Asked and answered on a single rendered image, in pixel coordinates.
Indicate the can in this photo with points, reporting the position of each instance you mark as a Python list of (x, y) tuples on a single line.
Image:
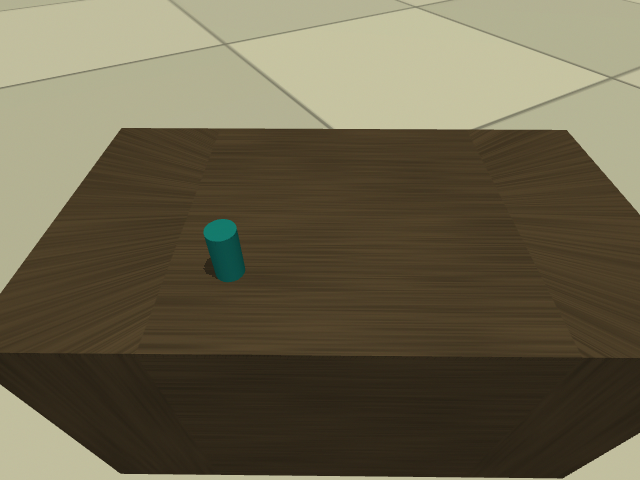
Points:
[(223, 244)]

